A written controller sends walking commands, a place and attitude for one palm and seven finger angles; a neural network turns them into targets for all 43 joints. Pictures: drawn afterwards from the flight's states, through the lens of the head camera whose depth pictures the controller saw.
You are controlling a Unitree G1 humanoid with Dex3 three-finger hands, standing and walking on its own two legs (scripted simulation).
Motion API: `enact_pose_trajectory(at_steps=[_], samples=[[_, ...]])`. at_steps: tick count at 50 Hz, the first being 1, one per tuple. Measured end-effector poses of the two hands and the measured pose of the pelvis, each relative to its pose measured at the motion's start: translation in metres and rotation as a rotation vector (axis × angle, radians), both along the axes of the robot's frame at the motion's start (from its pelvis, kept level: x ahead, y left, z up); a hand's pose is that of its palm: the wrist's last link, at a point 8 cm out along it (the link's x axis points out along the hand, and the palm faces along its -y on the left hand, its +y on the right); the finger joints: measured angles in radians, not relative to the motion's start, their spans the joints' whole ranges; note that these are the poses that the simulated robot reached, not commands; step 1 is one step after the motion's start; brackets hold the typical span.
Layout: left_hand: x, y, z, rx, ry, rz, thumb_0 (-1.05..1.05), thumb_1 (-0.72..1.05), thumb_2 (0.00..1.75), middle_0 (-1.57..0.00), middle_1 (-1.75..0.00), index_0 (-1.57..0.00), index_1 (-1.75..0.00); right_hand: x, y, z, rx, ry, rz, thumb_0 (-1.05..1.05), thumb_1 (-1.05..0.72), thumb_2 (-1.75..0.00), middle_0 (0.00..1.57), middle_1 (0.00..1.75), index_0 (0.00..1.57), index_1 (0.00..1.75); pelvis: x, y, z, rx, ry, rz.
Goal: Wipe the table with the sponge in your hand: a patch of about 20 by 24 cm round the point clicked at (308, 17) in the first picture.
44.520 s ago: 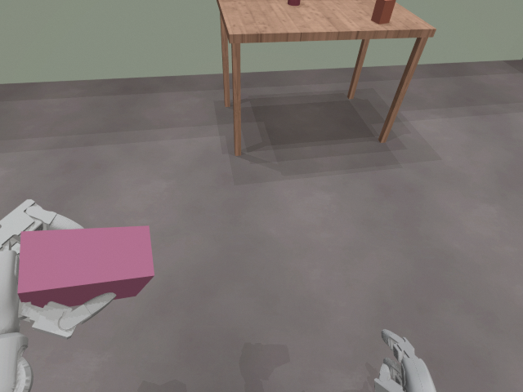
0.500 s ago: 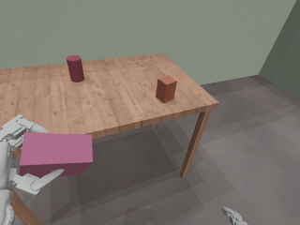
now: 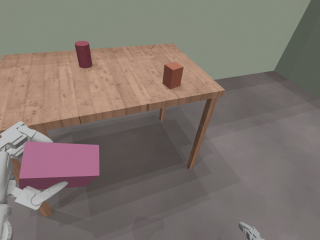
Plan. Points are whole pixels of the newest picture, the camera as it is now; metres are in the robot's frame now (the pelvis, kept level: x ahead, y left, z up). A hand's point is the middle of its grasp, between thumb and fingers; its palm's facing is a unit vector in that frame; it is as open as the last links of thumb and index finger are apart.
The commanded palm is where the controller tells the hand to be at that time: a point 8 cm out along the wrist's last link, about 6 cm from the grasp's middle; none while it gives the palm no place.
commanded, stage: stop stepping back and stand still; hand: left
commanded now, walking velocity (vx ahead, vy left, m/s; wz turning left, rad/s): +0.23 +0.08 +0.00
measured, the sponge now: (70, 167) +0.22 +0.20 +0.14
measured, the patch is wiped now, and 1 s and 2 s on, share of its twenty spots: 1.00 1.00 1.00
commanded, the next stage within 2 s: stand and wait in 0.32 s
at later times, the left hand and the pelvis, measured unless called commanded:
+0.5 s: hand (41, 176) +0.18 +0.23 +0.17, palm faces +0.38 -0.87 -0.32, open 10.2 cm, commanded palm +0.13 +0.27 +0.20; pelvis -0.03 -0.01 +0.01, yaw +0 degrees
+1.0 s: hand (37, 158) +0.21 +0.25 +0.17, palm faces +0.44 -0.83 -0.35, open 10.2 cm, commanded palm +0.16 +0.28 +0.20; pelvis +0.01 +0.00 +0.02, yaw +1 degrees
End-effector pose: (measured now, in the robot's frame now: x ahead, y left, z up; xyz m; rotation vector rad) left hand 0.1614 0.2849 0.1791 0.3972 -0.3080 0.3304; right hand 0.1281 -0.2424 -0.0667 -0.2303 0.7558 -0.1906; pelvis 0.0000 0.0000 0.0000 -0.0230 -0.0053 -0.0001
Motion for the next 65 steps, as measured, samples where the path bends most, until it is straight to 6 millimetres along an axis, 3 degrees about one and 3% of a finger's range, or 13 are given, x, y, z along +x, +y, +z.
enact_pose_trajectory(at_steps=[4,8,15,21,24,31,35,42,51,58,65], samples=[[-0.011,0.005,-0.005,0.0,-0.022,-0.012,-0.01,-0.53,1.07,-0.72,-1.34,-0.75,-1.32,0.004,0.003,0.013,-0.063,-0.1,0.014,0.01,-0.91,-0.9,0.2,0.3,0.2,0.29,-0.017,0.009,-0.008,0.008,0.011,-0.014],[-0.012,0.011,0.004,0.024,-0.008,0.02,-0.01,-0.53,1.07,-0.72,-1.34,-0.75,-1.32,-0.001,0.016,0.023,-0.008,-0.173,0.005,0.01,-0.91,-0.9,0.2,0.3,0.2,0.29,-0.026,0.012,0.001,0.027,-0.007,-0.024],[-0.016,0.006,0.021,0.008,0.003,0.051,-0.01,-0.53,1.07,-0.72,-1.34,-0.74,-1.32,-0.023,0.033,0.013,0.083,-0.094,0.03,0.01,-0.91,-0.9,0.2,0.3,0.2,0.3,-0.025,0.004,0.016,0.011,-0.002,-0.013],[-0.017,-0.013,0.004,0.007,0.059,0.045,-0.01,-0.53,1.07,-0.72,-1.34,-0.74,-1.33,-0.027,0.016,-0.015,0.073,0.012,0.06,0.01,-0.9,-0.9,0.2,0.3,0.21,0.3,-0.029,-0.007,0.004,-0.02,-0.018,0.015],[-0.021,-0.017,0.001,-0.03,0.06,0.031,-0.01,-0.53,1.07,-0.72,-1.34,-0.74,-1.32,-0.026,0.004,-0.01,0.034,0.057,0.048,0.01,-0.9,-0.9,0.2,0.3,0.21,0.3,-0.028,-0.009,0.007,-0.005,-0.022,0.011],[-0.014,-0.016,0.016,0.034,-0.017,0.037,-0.01,-0.53,1.07,-0.72,-1.34,-0.75,-1.32,-0.001,-0.012,0.008,-0.032,-0.061,0.004,0.01,-0.91,-0.9,0.2,0.3,0.2,0.29,-0.022,-0.01,0.002,0.028,-0.022,-0.003],[-0.005,-0.016,0.021,0.044,0.006,0.082,-0.01,-0.53,1.07,-0.72,-1.34,-0.75,-1.32,0.016,-0.009,0.01,0.015,-0.099,0.035,0.01,-0.91,-0.9,0.2,0.3,0.2,0.29,-0.012,-0.017,0.007,0.012,-0.026,0.024],[-0.003,-0.018,0.011,-0.03,0.054,0.081,-0.01,-0.53,1.07,-0.72,-1.34,-0.74,-1.32,0.039,-0.001,0.02,0.011,-0.073,0.081,0.01,-0.91,-0.9,0.2,0.3,0.2,0.29,0.004,-0.014,0.017,0.013,-0.006,0.035],[0.01,0.003,0.007,-0.022,0.097,0.119,-0.01,-0.53,1.07,-0.72,-1.34,-0.74,-1.32,0.069,0.017,0.031,0.008,-0.112,0.098,0.01,-0.91,-0.9,0.2,0.3,0.2,0.3,0.011,-0.003,0.02,0.008,-0.006,0.021],[0.016,0.003,0.009,-0.048,0.075,0.082,-0.01,-0.53,1.07,-0.72,-1.34,-0.74,-1.33,0.074,0.031,0.041,0.017,-0.147,0.108,0.01,-0.91,-0.9,0.2,0.3,0.2,0.3,0.01,0.005,0.022,0.005,-0.011,0.012],[0.008,0.01,0.008,-0.044,0.084,0.071,-0.01,-0.53,1.07,-0.72,-1.34,-0.74,-1.33,0.06,0.035,0.041,0.011,-0.127,0.098,0.01,-0.91,-0.9,0.2,0.3,0.21,0.3,0.004,0.011,0.023,0.002,-0.01,0.007]])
